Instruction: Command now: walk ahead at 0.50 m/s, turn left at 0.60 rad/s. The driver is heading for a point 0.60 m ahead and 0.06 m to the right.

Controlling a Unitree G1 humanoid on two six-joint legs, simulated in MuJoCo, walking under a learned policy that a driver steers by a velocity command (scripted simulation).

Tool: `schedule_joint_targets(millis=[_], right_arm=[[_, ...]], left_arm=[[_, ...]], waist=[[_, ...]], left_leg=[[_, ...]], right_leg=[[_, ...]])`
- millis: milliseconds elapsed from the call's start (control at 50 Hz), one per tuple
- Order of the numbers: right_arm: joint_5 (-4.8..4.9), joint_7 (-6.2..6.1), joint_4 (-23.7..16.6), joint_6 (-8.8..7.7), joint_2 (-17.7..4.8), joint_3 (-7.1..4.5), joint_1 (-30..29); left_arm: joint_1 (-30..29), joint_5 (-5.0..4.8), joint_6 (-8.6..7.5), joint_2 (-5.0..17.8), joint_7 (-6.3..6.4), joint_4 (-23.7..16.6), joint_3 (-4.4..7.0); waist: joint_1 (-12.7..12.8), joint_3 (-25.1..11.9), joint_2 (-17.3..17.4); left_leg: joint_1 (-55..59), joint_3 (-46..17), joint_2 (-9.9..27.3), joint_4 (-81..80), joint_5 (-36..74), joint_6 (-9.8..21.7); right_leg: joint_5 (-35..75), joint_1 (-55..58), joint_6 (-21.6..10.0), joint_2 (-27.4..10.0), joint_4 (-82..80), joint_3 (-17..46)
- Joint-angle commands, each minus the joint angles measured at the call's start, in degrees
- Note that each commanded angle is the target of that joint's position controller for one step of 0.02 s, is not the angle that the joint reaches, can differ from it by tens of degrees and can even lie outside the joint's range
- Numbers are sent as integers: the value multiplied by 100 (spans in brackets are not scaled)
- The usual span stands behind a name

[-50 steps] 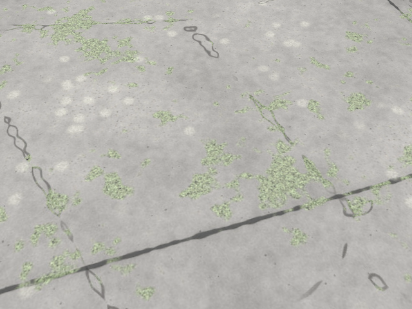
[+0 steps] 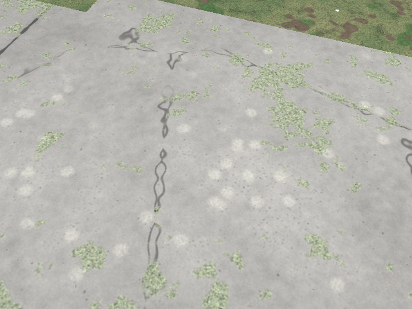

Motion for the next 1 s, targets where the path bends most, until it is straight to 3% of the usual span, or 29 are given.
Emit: schedule_joint_targets(millis=[20, 80, 160, 240, 300, 320, 340, 360, 380, 400, 420, 440, 460, 500, 560, 600, 660, 720, 760, 800, 820, 840, 860, 880, 900, 920, 940, 980, 1000], right_arm=[[-65, -82, -413, -141, -727, -201, 12], [-31, -196, -273, -155, -859, -233, 170], [25, -285, -83, -94, -949, -262, 473], [82, -298, 117, -55, -919, -269, 777], [37, -311, 208, -16, -802, -244, 759], [18, -299, 220, -5, -667, -198, 766], [-26, -274, 189, -14, -388, -87, 812], [36, -277, 133, -56, -72, 24, 1504], [133, -293, 159, -104, -235, 35, 1746], [168, -295, 173, -108, -731, -82, 1187], [108, -300, 61, -99, -816, -99, 591], [12, -292, -33, -114, -749, -86, 249], [-33, -266, -53, -129, -659, -93, 177], [-10, -221, 18, -132, -439, -53, 328], [-60, -205, -92, -147, -232, 39, -19], [-68, -176, -154, -188, -139, 94, -359], [-22, -109, -234, -238, -86, 131, -889], [-24, -36, -339, -290, -117, 114, -1249], [-46, 18, -350, -319, -224, 63, -1226], [-135, -8, -70, -325, -457, -60, -434], [-194, -62, 61, -326, -748, -148, 86], [-365, -131, 73, -273, -1156, -192, 613], [-279, -118, 136, -175, -941, -118, 711], [-145, -84, 168, -88, -690, -67, 622], [-82, -77, 159, -68, -564, -14, 155], [-98, -71, 164, -74, -393, 52, -237], [-136, -57, 168, -82, -301, 86, -570], [-262, -46, 245, -98, -367, 50, -939], [-276, -54, 292, -107, -351, 51, -1026]], left_arm=[[50, 111, -59, 718, 12, -445, 188], [-263, 163, 47, 473, 30, -531, 114], [-1165, 110, 16, 251, -35, -740, 2], [-1458, 13, -57, 481, -114, -876, 77], [-1011, 19, -120, 615, -147, -767, 164], [-591, 57, -139, 680, -125, -646, 227], [30, 145, -173, 874, -99, -570, 298], [752, 244, -155, 1384, -76, -456, 426], [1175, 71, -89, 1299, -159, -189, 454], [926, -27, -75, 834, -160, -269, 321], [609, 20, -28, 642, -138, -324, 251], [371, 74, 2, 527, -129, -331, 195], [227, 111, 4, 411, -110, -318, 147], [198, 104, -18, 324, -90, -268, 110], [378, 19, -40, 578, -57, -130, 171], [470, -4, -6, 693, -37, -57, 195], [700, -55, 53, 784, -21, 77, 198], [986, -54, 167, 798, 1, 269, 180], [987, -61, 244, 841, 31, 329, 185], [761, -75, 279, 871, 68, 292, 185], [801, -12, 251, 713, 75, 247, 124], [1195, 184, 185, 276, 53, 113, -41], [1898, 113, 180, 82, 15, 326, -143], [1634, -23, 235, 644, -2, 400, 9], [1104, -90, 299, 698, 22, 262, 41], [837, -35, 382, 596, 78, 236, 36], [803, 23, 496, 524, 133, 243, 48], [1031, 57, 645, 287, 204, 334, 11], [1069, 78, 671, 215, 229, 363, -7]], waist=[[69, -743, 362], [33, -556, 304], [-323, -367, 477], [-406, -347, 595], [-184, -404, 843], [22, -565, 835], [302, -1144, 584], [233, -2045, -738], [271, -2174, -1801], [414, -1359, -977], [414, -835, -519], [322, -460, -311], [169, -326, -374], [19, -380, -574], [77, -320, -456], [184, -299, -372], [373, -214, -363], [451, -169, -397], [327, -313, -477], [-166, -764, -431], [-390, -1172, -194], [-354, -2074, 867], [-242, -2934, 1634], [-368, -2675, 1055], [-280, -1854, 803], [-147, -1418, 501], [54, -1152, 492], [318, -1026, 808], [354, -1045, 871]], left_leg=[[1363, -2165, 1491, -1597, 1171, 1200], [814, -1677, 1287, -1682, 1541, 1176], [508, -1414, 958, -1590, 751, 814], [872, -1974, 1176, -1192, 179, 670], [1281, -2222, 1364, -690, 420, 529], [1276, -2129, 1174, -288, 823, 410], [1006, -1816, 865, 815, 816, 213], [-600, -1125, 141, 2785, -526, -238], [-1911, -961, -29, 4037, -2372, -418], [-2398, -1168, 256, 4487, -2018, -406], [-2412, -939, 476, 4472, -1574, -385], [-2304, -797, 638, 4174, -1263, -374], [-2086, -754, 840, 3809, -995, -362], [-1673, -579, 977, 3370, -783, -390], [-1790, -381, 1066, 2506, -382, -505], [-1697, -294, 1065, 1749, 227, -546], [-1304, -121, 919, 787, 999, -590], [-975, -35, 691, 230, 1273, -530], [-672, -72, 588, -57, 1160, -378], [544, 59, 393, -476, 1528, -146], [1561, -161, 744, -498, 2792, 46], [3564, -1646, 2186, 102, 5039, 732], [4172, -2791, 3025, 13, 5400, 1474], [3609, -2571, 2666, -252, 4314, 1314], [2909, -2062, 2371, -489, 3661, 1087], [2164, -1743, 2137, -721, 3213, 945], [1398, -1456, 1970, -964, 2853, 831], [364, -977, 1690, -1302, 2511, 791], [177, -811, 1611, -1341, 2437, 805]], right_leg=[[481, -1214, 118, -298, -419, 258], [1052, -1150, 369, -171, -1288, 115], [2501, -663, 418, 183, -3070, 80], [2557, -332, 290, 330, -3776, 296], [1986, 85, 12, 299, -3965, 187], [1892, 676, -142, 358, -4152, 52], [1830, 1769, -443, -126, -4069, 455], [1216, 3796, -1290, -1327, -4193, 2473], [-534, 4302, -1761, -1913, -5060, 4517], [-1310, 3742, -1535, -1743, -5273, 4180], [-918, 3067, -1320, -1513, -5273, 3322], [-260, 2410, -1275, -1265, -5379, 2699], [262, 2014, -1231, -1067, -5487, 2284], [976, 1695, -1216, -821, -5680, 1757], [1777, 1661, -1377, -858, -5910, 1285], [2046, 1688, -1320, -785, -5975, 944], [2233, 1653, -1186, -660, -5963, 526], [3281, 1916, -1035, -711, -5589, 387], [3776, 2177, -866, -766, -5173, 389], [4563, 2098, -616, -538, -4295, 233], [4101, 1685, -374, -230, -3451, 37], [1621, 143, -7, 249, -1660, -164], [-1843, -576, 197, 595, -367, 215], [-1811, -749, 219, 362, 27, 478], [-1511, -1078, 249, 185, -1, 279], [-1159, -1003, 304, 7, -293, 221], [-879, -583, 354, -137, -694, 240], [-392, 372, 449, -78, -1351, 54], [-269, 647, 465, -44, -1721, 2]])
